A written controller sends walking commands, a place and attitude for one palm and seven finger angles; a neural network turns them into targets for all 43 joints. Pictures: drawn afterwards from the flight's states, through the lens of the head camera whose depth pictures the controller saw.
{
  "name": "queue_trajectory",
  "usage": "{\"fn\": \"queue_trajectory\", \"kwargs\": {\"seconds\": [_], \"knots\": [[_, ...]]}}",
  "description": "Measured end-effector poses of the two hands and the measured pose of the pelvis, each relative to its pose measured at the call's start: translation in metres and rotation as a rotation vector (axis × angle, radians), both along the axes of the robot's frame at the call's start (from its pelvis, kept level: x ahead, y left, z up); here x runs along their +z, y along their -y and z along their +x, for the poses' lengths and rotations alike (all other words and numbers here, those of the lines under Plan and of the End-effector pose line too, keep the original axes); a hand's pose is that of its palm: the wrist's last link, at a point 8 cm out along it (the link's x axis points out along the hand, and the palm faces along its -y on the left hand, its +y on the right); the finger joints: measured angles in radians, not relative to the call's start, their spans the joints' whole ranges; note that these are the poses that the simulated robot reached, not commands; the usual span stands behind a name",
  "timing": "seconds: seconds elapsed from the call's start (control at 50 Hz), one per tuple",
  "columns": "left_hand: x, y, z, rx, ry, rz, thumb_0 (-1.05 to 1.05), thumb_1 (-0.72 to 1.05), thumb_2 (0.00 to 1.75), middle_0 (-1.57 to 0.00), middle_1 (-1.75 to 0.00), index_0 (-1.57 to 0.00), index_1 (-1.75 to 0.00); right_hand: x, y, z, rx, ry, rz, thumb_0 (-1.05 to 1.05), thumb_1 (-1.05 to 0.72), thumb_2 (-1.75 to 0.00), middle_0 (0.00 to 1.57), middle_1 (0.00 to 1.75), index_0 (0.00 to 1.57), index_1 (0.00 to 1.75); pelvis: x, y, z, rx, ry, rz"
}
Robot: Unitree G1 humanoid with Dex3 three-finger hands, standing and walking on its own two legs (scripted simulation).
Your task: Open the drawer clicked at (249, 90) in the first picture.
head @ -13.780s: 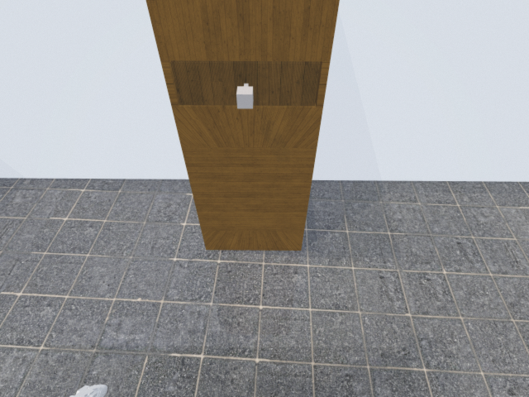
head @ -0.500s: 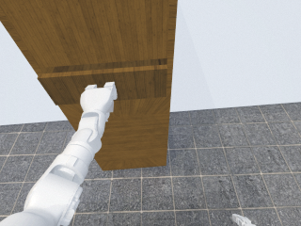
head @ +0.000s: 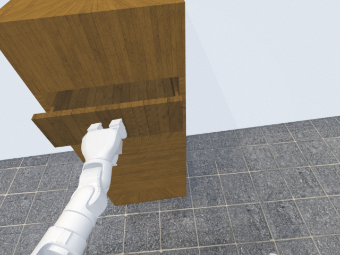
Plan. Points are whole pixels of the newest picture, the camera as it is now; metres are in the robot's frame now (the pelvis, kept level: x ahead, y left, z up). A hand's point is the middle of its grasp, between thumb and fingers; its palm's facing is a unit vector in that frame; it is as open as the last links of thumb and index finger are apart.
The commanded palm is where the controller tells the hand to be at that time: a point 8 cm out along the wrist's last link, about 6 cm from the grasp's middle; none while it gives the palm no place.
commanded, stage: pull the drawer open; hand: left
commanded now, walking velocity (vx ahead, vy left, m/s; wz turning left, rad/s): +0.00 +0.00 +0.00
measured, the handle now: (113, 137) +0.41 +0.16 +0.05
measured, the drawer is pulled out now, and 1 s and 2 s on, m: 0.10 0.30 0.30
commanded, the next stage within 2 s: open the thumb to release the handle in 1.16 s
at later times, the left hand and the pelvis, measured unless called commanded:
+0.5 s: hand (107, 200) +0.24 +0.15 +0.04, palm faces +0.03 -0.18 -0.98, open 7.6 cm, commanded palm +0.19 +0.15 +0.10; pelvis +0.00 -0.01 +0.00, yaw +2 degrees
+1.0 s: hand (104, 243) +0.16 +0.13 +0.04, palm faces +0.07 -0.21 -0.98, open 7.6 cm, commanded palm +0.11 +0.14 +0.10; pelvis -0.03 -0.02 -0.01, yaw +0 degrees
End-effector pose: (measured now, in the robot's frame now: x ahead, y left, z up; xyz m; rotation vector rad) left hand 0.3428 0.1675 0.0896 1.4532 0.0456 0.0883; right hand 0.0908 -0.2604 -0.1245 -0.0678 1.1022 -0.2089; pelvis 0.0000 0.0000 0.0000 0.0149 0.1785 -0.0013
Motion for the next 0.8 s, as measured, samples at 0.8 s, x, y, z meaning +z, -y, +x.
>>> {"fn": "queue_trajectory", "kwargs": {"seconds": [0.8], "knots": [[0.0, 0.02, -0.179, -0.002, 0.0, -0.088, 0.14, 0.39, 0.67, -0.42, -1.35, -0.42, -1.35, 0.023, -0.025, 0.079, 0.246, 0.302, 0.09, 0.01, -0.91, -0.9, 0.2, 0.3, 0.2, 0.3, -0.006, 0.023, -0.021, 0.003, 0.101, 0.024]]}}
